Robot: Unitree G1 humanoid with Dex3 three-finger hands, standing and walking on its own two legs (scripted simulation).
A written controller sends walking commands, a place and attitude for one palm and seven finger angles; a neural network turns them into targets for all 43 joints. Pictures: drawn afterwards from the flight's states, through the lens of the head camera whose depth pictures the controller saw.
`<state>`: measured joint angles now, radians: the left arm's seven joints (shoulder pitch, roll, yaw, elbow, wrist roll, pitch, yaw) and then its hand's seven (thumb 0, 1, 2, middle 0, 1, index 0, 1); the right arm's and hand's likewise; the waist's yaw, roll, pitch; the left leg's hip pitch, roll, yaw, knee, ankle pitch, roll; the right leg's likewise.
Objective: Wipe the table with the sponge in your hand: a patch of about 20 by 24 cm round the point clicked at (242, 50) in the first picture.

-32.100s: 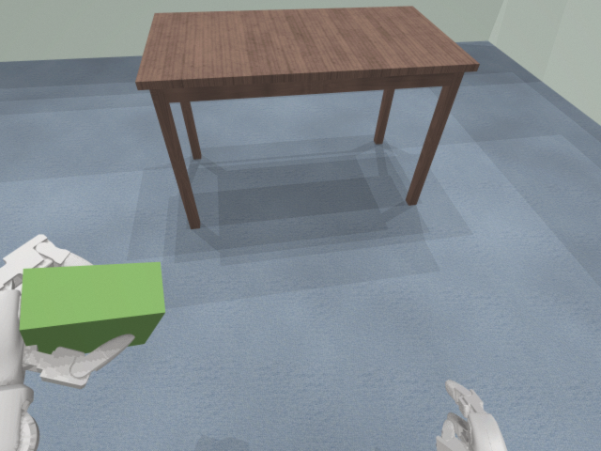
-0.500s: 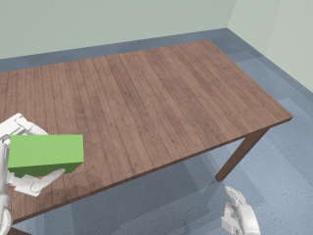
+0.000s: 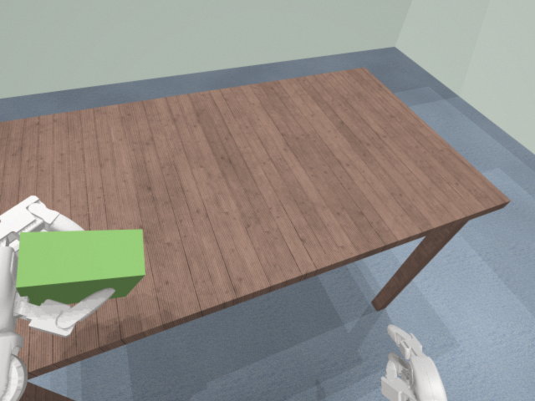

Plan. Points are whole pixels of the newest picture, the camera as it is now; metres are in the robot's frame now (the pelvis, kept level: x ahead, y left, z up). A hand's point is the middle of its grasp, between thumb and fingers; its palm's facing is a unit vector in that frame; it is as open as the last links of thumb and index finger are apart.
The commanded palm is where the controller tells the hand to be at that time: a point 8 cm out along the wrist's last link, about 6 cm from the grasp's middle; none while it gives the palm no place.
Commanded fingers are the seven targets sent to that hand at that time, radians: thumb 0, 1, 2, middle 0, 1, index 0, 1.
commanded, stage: turn the palm down, sponge in hand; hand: left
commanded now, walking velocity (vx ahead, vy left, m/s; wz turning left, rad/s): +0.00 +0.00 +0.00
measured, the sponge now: (99, 269) +0.23 +0.23 +0.12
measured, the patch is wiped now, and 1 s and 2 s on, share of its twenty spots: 0.00 0.00 0.00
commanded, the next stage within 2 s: none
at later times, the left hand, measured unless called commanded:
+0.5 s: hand (89, 305) +0.19 +0.21 +0.13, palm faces +0.33 -0.70 -0.63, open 9.5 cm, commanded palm +0.15 +0.26 +0.18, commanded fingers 0.00 0.10 1.30 -1.20 -1.60 -1.20 -1.60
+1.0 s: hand (126, 263) +0.23 +0.18 +0.15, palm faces +0.29 -0.44 -0.85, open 9.5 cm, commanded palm +0.19 +0.22 +0.18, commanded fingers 0.00 0.10 1.30 -1.20 -1.60 -1.20 -1.60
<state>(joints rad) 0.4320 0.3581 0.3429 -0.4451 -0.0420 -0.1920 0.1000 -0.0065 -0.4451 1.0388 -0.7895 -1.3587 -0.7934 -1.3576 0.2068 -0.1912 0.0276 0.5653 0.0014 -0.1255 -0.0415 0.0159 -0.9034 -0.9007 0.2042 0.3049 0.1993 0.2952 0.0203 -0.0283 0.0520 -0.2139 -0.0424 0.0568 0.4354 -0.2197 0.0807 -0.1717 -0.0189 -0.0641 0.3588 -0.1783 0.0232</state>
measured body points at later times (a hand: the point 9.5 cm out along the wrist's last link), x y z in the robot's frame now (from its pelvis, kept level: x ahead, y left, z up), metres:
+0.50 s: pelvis -0.02 -0.05 -0.01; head -0.02 -0.05 +0.44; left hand +0.16 +0.25 +0.17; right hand +0.20 -0.25 -0.08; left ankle +0.01 +0.06 -0.74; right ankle +0.00 -0.13 -0.74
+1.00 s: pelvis +0.01 -0.09 -0.02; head +0.01 -0.13 +0.42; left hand +0.21 +0.20 +0.20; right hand +0.19 -0.35 -0.12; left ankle +0.01 +0.06 -0.74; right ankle +0.00 -0.14 -0.74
